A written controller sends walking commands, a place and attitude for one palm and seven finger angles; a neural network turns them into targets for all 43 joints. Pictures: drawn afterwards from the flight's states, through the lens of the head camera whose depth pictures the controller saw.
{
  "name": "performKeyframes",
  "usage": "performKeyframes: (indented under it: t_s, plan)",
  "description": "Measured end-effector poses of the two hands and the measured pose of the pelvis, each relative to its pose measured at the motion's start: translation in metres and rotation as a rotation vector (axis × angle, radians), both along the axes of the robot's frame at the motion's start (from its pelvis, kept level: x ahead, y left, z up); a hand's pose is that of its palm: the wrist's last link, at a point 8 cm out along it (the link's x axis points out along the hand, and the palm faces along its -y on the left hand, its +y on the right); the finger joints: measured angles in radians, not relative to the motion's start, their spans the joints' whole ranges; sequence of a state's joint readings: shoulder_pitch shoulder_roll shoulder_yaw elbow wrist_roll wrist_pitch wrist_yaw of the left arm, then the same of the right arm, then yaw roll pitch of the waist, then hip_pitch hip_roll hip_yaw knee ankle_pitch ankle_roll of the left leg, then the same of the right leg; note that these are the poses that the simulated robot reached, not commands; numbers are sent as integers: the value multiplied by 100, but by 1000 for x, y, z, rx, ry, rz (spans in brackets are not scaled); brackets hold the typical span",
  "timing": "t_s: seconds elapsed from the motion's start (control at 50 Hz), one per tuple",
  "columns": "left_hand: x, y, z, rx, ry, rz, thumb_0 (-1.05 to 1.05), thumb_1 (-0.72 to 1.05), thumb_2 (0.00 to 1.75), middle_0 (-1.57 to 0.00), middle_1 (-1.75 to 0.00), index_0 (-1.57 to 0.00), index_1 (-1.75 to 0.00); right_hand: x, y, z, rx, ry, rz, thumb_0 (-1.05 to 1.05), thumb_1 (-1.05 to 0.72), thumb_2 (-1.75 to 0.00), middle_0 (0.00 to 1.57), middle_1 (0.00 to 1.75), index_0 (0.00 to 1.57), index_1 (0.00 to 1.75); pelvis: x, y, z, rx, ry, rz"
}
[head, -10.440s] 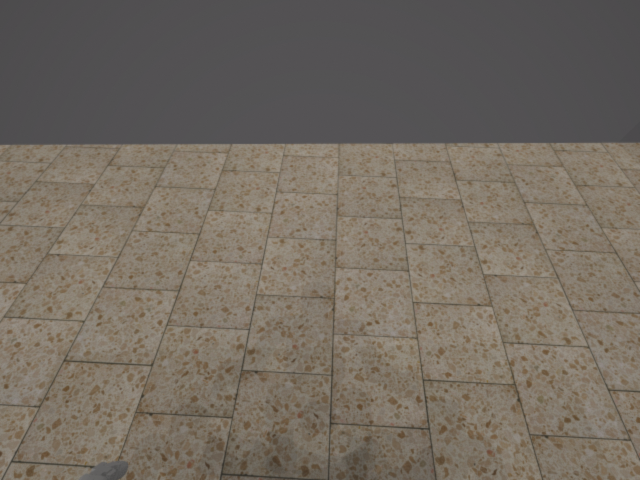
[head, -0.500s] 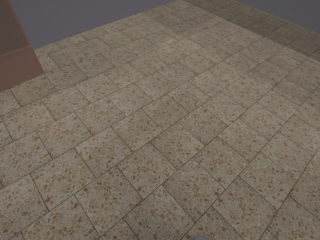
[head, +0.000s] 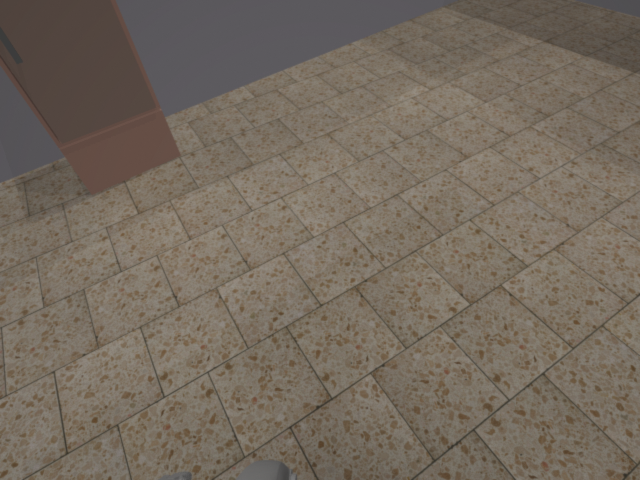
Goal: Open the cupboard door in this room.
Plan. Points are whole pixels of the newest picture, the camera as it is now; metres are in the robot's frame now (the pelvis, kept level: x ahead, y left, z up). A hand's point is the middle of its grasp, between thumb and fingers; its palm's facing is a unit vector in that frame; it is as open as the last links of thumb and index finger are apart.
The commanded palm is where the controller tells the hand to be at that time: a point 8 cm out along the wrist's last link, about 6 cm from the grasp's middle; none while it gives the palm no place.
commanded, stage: stand and wait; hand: left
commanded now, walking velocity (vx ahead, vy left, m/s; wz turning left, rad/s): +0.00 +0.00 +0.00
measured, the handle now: (6, 41) +1.45 +1.14 -0.04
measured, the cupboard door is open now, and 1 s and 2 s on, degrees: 0 0 0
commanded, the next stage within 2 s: turn or walk to find it in 0.48 s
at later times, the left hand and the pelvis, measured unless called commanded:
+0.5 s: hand out of the picture -0.04 +0.23 -0.18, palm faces +0.11 -0.97 -0.22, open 7.4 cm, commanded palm none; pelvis -0.02 +0.04 +0.00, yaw +3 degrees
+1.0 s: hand out of the picture +0.02 +0.24 -0.16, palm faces +0.24 -0.93 -0.29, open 7.4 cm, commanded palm none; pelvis -0.04 +0.01 -0.01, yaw +14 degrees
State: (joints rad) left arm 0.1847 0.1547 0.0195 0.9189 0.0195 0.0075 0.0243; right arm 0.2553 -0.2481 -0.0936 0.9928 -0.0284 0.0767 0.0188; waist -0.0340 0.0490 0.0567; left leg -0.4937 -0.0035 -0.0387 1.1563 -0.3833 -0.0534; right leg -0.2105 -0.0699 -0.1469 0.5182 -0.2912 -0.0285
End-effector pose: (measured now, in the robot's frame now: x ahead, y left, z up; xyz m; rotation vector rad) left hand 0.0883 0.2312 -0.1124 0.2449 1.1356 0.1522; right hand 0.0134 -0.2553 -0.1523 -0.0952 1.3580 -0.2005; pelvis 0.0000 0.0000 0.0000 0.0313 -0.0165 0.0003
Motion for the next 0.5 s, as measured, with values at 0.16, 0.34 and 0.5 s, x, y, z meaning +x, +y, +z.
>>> performKeyframes:
  t_s: [0.16,0.34,0.5]
  plan:
    - [-71,20,-15,-19,124,117,0,90,90,-20,-30,-20,-30,34,12,8,-32,-10,114,1,-91,-90,20,30,20,30,-6,11,0,0,9,47]
    - [-142,55,-43,-58,306,209,1,90,90,-20,-30,-20,-30,79,69,22,-54,-163,209,1,-91,-90,20,30,20,30,-12,39,-6,-22,-11,47]
    - [-139,45,-36,-68,266,188,1,91,90,-20,-30,-20,-30,73,89,14,7,-181,193,0,-92,-90,20,30,20,30,-18,41,-4,-7,-21,50]
